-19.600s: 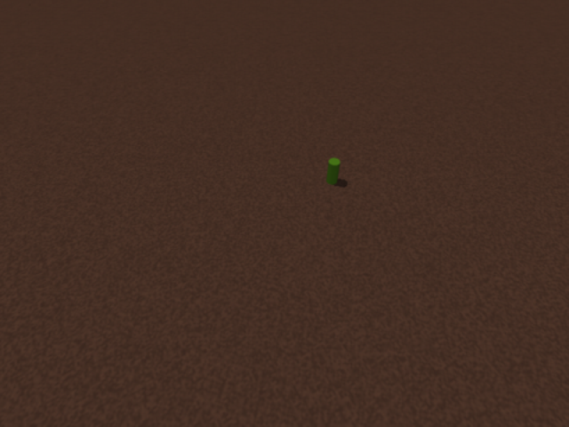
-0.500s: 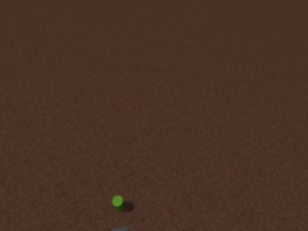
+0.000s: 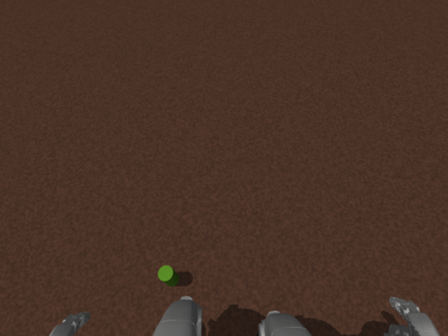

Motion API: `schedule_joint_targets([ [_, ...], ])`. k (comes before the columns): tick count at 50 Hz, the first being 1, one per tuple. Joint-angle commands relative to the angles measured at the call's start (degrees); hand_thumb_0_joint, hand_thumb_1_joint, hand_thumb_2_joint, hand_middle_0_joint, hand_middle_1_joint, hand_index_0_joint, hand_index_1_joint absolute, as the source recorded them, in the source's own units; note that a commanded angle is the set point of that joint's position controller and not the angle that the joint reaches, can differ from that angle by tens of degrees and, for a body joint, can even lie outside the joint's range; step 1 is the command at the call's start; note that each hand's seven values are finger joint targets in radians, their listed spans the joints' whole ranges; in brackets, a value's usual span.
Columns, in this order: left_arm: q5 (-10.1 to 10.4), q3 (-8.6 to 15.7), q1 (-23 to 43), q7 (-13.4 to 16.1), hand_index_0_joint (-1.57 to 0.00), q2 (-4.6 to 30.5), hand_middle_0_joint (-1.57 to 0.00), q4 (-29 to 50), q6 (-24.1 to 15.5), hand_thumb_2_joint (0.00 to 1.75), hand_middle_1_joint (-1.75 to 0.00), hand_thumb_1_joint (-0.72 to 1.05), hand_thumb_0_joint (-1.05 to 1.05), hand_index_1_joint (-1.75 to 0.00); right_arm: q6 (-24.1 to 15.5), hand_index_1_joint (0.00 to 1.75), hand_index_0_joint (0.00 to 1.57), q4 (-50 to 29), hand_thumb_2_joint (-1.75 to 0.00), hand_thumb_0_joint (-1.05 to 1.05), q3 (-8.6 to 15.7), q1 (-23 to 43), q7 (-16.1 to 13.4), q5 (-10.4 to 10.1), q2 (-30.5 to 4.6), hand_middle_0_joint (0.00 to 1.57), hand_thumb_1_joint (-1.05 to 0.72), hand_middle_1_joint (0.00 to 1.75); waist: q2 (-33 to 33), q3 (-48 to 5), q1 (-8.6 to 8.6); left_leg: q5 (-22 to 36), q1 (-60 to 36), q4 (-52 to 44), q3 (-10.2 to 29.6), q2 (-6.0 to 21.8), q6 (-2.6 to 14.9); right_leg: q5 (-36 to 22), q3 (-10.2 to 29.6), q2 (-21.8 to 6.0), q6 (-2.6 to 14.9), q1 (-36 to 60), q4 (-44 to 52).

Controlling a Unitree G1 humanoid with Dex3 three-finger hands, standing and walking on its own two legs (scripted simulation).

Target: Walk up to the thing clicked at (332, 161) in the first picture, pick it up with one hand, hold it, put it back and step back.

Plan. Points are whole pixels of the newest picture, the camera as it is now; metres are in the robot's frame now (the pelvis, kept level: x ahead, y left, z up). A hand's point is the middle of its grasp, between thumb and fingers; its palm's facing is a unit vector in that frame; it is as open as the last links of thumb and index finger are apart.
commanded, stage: walk up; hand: left
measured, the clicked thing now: (169, 276) +0.32 +0.26 -0.68
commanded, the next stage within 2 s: stand in 0.88 s
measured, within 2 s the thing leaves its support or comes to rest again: neither
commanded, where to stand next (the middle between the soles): +0.01 +0.04 m, yaw +2 degrees
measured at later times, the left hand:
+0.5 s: hand out of the picture +0.04 +0.25 -0.12, palm faces +0.05 -0.93 -0.35, open 7.4 cm
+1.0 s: hand out of the picture +0.04 +0.26 -0.12, palm faces +0.06 -0.94 -0.35, open 7.4 cm
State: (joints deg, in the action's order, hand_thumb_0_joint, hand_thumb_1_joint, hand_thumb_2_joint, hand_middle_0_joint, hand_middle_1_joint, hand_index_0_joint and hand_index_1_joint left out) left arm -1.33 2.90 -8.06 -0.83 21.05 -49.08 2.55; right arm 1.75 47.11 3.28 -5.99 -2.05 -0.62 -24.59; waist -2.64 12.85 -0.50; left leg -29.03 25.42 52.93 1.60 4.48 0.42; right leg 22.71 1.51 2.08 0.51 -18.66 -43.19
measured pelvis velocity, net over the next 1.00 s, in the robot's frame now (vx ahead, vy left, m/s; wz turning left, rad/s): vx -0.02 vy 0.00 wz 0.07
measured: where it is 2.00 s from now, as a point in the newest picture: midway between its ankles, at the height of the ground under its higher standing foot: outside the picture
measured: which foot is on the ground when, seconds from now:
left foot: up 0.00-0.26, down 0.28-1.00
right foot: down 0.00-1.00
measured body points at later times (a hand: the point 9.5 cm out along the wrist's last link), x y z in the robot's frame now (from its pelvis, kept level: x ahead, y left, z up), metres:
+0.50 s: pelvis -0.03 -0.01 +0.02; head -0.03 -0.01 +0.47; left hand +0.03 +0.30 -0.10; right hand +0.08 -0.31 -0.10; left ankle -0.03 +0.11 -0.71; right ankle +0.01 -0.12 -0.71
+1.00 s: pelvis -0.02 +0.00 +0.04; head -0.02 +0.00 +0.49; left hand +0.04 +0.31 -0.09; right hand +0.08 -0.29 -0.10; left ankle -0.03 +0.11 -0.71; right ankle +0.01 -0.12 -0.71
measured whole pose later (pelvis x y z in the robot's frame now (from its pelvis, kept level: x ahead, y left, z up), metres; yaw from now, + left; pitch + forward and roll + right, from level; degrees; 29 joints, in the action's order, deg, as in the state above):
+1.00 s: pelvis -0.02 +0.00 +0.04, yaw +4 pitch -2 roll +0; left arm -0.3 0.1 -5.9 -0.4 20.4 -64.2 -1.3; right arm -0.9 63.5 -0.2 -6.8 1.0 0.5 -19.5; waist -0.3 2.4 0.8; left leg -11.1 7.0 20.5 2.7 -2.0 1.0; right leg 9.1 -1.3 -0.8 -0.4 -8.7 -20.1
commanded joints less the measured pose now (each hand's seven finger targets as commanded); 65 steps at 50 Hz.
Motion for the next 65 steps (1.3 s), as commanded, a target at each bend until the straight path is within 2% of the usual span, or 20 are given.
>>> schedule_joint_targets([
  [1, -0.1, 5.2, -2.9, 1.5, -0.20, 17.5, -0.20, 5.7, -1.7, 0.90, -0.30, 0.90, 0.00, -0.30, -1.1, 0.30, 0.20, -3.7, -0.90, 0.00, 2.6, -1.9, -1.6, -0.6, -10.8, 0.20, -0.90, 0.30, 12.6, -14.5, 2.52, -9.5, 3.0, 18.5, 6.9, -6.8, 0.16, -48.7, 21.2, -19.1, 16.21, 6.4, 13.9],
  [3, -0.2, 4.4, -0.8, 2.2, -0.20, 14.0, -0.20, 6.1, -2.0, 0.90, -0.30, 0.90, 0.00, -0.30, -1.2, 0.30, 0.20, -1.6, -0.90, 0.00, 2.1, -5.6, -1.2, -1.3, -9.3, 0.20, -0.90, 0.30, 11.2, -16.5, 0.98, -2.9, 5.0, 18.5, 6.7, -9.3, -0.51, -47.2, 13.2, -14.3, 12.58, 11.3, 10.9],
  [5, -0.4, 3.9, -1.9, 2.5, -0.20, 12.4, -0.20, 6.5, -2.7, 0.90, -0.30, 0.90, 0.00, -0.30, -1.8, 0.30, 0.20, -1.2, -0.90, 0.00, 1.3, -6.2, -0.8, -1.0, -8.7, 0.20, -0.90, 0.30, 10.4, -18.4, 2.02, 0.9, 3.1, 10.7, 5.5, -8.1, -1.17, -40.3, 12.0, -12.6, 12.04, 13.9, 11.4],
  [9, -0.5, 4.1, -5.2, 2.3, -0.20, 13.4, -0.20, 5.1, -3.5, 0.90, -0.30, 0.90, 0.00, -0.30, -2.7, 0.30, 0.20, -0.9, -0.90, 0.00, 0.6, -3.3, 0.1, 0.5, -7.8, 0.20, -0.90, 0.30, 12.7, -16.9, 4.42, -1.4, 1.1, -7.5, 2.5, -4.8, -1.20, -31.0, 13.9, -15.7, 13.26, 17.3, 13.3],
  [12, 0.5, 3.8, -2.0, 1.8, -0.20, 14.5, -0.20, 5.0, -3.4, 0.90, -0.30, 0.90, 0.00, -0.30, -3.1, 0.30, 0.20, 0.5, -0.90, 0.00, 0.8, -5.8, 0.6, 1.3, -7.3, 0.20, -0.90, 0.30, 13.1, -14.2, 1.49, 4.1, -9.4, -20.3, 0.2, -4.9, 0.21, -29.0, 13.5, -16.2, 11.17, 7.9, 12.4],
  [13, 1.0, 3.4, -0.9, 1.6, -0.20, 14.4, -0.20, 4.9, -3.4, 0.90, -0.30, 0.90, 0.00, -0.30, -3.3, 0.30, 0.20, 1.7, -0.90, 0.00, 1.1, -6.8, 0.8, 1.5, -7.0, 0.20, -0.90, 0.30, 11.0, -13.8, 0.21, 11.8, -15.2, -26.8, 0.0, -5.5, 1.12, -27.4, 12.3, -15.3, 9.31, 3.8, 11.4],
  [14, 1.2, 2.6, -0.1, 1.6, -0.20, 13.0, -0.20, 5.1, -3.5, 0.90, -0.30, 0.90, 0.00, -0.30, -3.6, 0.30, 0.20, 2.2, -0.90, 0.00, 1.4, -7.5, 0.8, 1.8, -7.6, 0.20, -0.90, 0.30, 8.7, -14.9, -0.31, 18.7, -20.3, -28.5, 4.0, -3.7, 2.14, -26.0, 11.3, -14.2, 6.56, 0.2, 10.0],
  [15, 1.5, 2.0, 0.6, 1.6, -0.20, 10.8, -0.20, 5.4, -3.7, 0.90, -0.30, 0.90, 0.00, -0.30, -3.8, 0.30, 0.20, 1.9, -0.90, 0.00, 2.0, -7.0, 0.8, 2.6, -10.3, 0.20, -0.90, 0.30, 1.2, -16.1, -0.08, 23.5, -22.8, -30.0, 15.1, 3.3, 4.97, -19.3, 8.3, -10.4, 3.30, -5.1, 5.9],
  [16, 2.1, 1.8, 1.0, 1.6, -0.20, 9.9, -0.20, 4.1, -3.6, 0.90, -0.30, 0.90, 0.00, -0.30, -3.9, 0.30, 0.20, 0.8, -0.90, 0.00, 2.0, -1.6, 1.2, 1.9, -12.7, 0.20, -0.90, 0.30, -4.4, -13.8, 1.85, 18.5, -13.3, -32.3, 21.8, 8.9, 9.49, -4.5, 1.8, -3.4, 0.92, -1.0, 5.2],
  [17, 1.3, 2.6, 0.6, 1.8, -0.20, 12.0, -0.20, 2.0, -3.5, 0.90, -0.30, 0.90, 0.00, -0.30, -3.7, 0.30, 0.20, 0.6, -0.90, 0.00, 1.8, 1.5, 1.7, 1.6, -13.2, 0.20, -0.90, 0.30, -5.2, -12.1, 2.25, 14.3, -4.4, -31.9, 20.9, 10.7, 11.83, 4.5, 0.5, -3.5, 1.20, 7.1, 4.0],
  [18, 0.9, 2.4, -1.4, 1.6, -0.20, 12.1, -0.20, 0.9, -4.0, 0.90, -0.30, 0.90, 0.00, -0.30, -3.5, 0.30, 0.20, 0.8, -0.90, 0.00, 1.2, 2.9, 2.1, 1.5, -10.9, 0.20, -0.90, 0.30, -4.0, -11.9, 3.81, 14.2, -3.3, -30.2, 16.7, 8.0, 9.93, 1.3, 1.9, -4.4, 1.69, 10.9, 8.0],
  [20, 0.4, 2.1, -0.3, 1.1, -0.20, 12.6, -0.20, 0.0, -5.2, 0.90, -0.30, 0.90, 0.00, -0.30, -3.1, 0.30, 0.20, 1.4, -0.90, 0.00, 0.1, 1.6, 2.4, 0.9, -7.6, 0.20, -0.90, 0.30, -0.8, -11.5, 2.54, 13.7, -7.0, -27.2, 7.8, -0.7, 3.52, -6.0, 7.8, -8.1, 3.43, 8.1, 18.2],
  [22, 0.6, 2.0, 2.6, 1.1, -0.20, 13.8, -0.20, -0.6, -5.4, 0.90, -0.30, 0.90, 0.00, -0.30, -2.8, 0.30, 0.20, 3.6, -0.90, 0.00, 0.0, -1.9, 2.5, 0.9, -7.2, 0.20, -0.90, 0.30, 0.1, -10.4, 0.56, 8.0, -8.2, -27.8, 7.6, -2.2, 2.18, -1.8, 10.2, -10.5, 4.58, 5.5, 21.0],
  [25, 0.5, 1.2, 3.3, 0.9, -0.20, 12.8, -0.20, -2.5, -5.3, 0.90, -0.30, 0.90, 0.00, -0.30, -2.5, 0.30, 0.20, 4.9, -0.90, 0.00, 0.1, -0.8, 2.9, 1.2, -8.0, 0.20, -0.90, 0.30, 0.7, -8.8, 0.71, 2.8, -10.5, -31.0, 9.3, -0.9, 3.10, 6.1, 8.6, -9.0, 3.26, 1.2, 24.1],
  [38, 1.1, 0.4, 3.9, 1.1, -0.20, 11.5, -0.20, -8.7, -6.1, 0.90, -0.30, 0.90, 0.00, -0.30, -3.4, 0.30, 0.20, 9.3, -0.90, 0.00, -0.8, 0.9, 2.6, 0.7, -7.7, 0.20, -0.90, 0.30, 2.3, -14.5, 1.09, 22.4, -14.8, -34.0, 8.3, 0.9, 2.09, -15.6, 4.1, -9.2, 1.22, 11.5, 25.2],
  [48, 1.0, -0.6, 4.1, 1.0, -0.20, 10.9, -0.20, -12.3, -5.0, 0.90, -0.30, 0.90, 0.00, -0.30, -4.3, 0.30, 0.20, 12.8, -0.90, 0.00, -1.0, 2.4, 2.0, 1.3, -8.1, 0.20, -0.90, 0.30, 1.2, -14.3, 1.63, 20.6, -13.8, -38.6, 9.2, 2.3, 1.29, -15.0, 3.0, -8.9, 0.30, 14.9, 25.2],
  [51, 0.9, -0.6, 4.6, 1.0, -0.20, 11.2, -0.20, -12.9, -5.0, 0.90, -0.30, 0.90, 0.00, -0.30, -4.4, 0.30, 0.20, 13.4, -0.90, 0.00, -1.2, 2.4, 1.8, 1.2, -7.5, 0.20, -0.90, 0.30, 1.6, -14.3, 1.41, 25.5, -14.8, -38.2, 8.3, 2.1, 1.12, -17.9, 3.1, -9.3, 0.26, 15.2, 25.4],
  [56, 0.8, -0.7, 5.4, 1.1, -0.20, 11.4, -0.20, -13.3, -4.9, 0.90, -0.30, 0.90, 0.00, -0.30, -4.3, 0.30, 0.20, 14.0, -0.90, 0.00, -1.2, 2.6, 1.7, 1.0, -7.4, 0.20, -0.90, 0.30, 1.9, -13.8, 0.93, 24.4, -15.3, -38.3, 7.9, 2.0, 0.88, -16.4, 2.9, -9.4, 0.38, 14.8, 26.1],
  [59, 0.9, -0.8, 5.1, 1.1, -0.20, 11.1, -0.20, -13.4, -5.0, 0.90, -0.30, 0.90, 0.00, -0.30, -4.3, 0.30, 0.20, 14.4, -0.90, 0.00, -1.4, 2.2, 1.6, 0.9, -7.3, 0.20, -0.90, 0.30, 1.6, -15.2, 0.95, 29.9, -17.2, -37.4, 7.2, 2.1, 0.81, -21.9, 3.2, -9.8, 0.42, 15.6, 26.0],
  [65, 1.0, -0.9, 5.6, 1.2, -0.20, 11.0, -0.20, -13.7, -4.8, 0.90, -0.30, 0.90, 0.00, -0.30, -4.0, 0.30, 0.20, 14.7, -0.90, 0.00, -1.4, 2.7, 1.5, 0.8, -7.6, 0.20, -0.90, 0.30, 2.2, -14.6, 0.73, 25.6, -16.5, -37.8, 7.2, 1.9, 0.62, -18.6, 3.3, -9.7, 0.47, 15.7, 26.9],
])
